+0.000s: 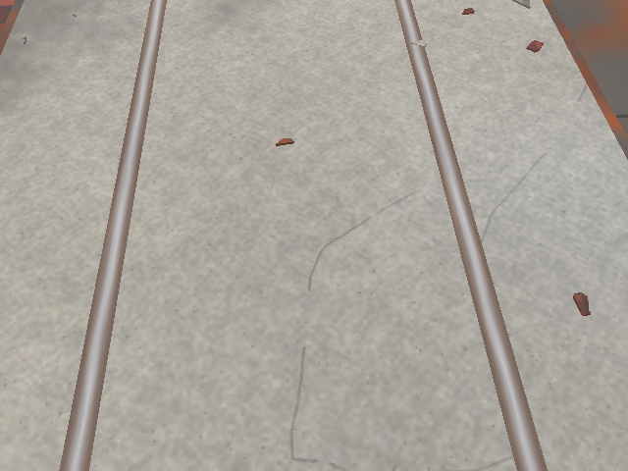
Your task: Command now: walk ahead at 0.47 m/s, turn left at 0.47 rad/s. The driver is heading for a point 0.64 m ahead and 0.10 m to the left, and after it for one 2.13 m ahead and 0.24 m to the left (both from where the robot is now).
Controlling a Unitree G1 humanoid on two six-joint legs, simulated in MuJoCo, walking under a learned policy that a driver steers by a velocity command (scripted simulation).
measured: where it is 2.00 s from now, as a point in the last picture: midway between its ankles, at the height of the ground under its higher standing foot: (312, 416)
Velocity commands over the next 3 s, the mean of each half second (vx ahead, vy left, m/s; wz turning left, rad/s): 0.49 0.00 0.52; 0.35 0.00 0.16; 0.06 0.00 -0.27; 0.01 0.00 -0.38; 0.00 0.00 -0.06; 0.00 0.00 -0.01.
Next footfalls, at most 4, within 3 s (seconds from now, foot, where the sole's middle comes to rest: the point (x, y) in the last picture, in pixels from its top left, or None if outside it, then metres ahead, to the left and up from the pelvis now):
0.06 left None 0.20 0.04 -0.76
0.60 right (357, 413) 0.56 -0.03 -0.76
1.06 left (257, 376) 0.64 0.19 -0.76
1.50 right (366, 404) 0.58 -0.05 -0.76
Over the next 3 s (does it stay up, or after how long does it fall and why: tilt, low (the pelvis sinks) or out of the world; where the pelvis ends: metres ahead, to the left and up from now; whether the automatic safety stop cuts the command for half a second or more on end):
stays up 0.55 0.07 0.02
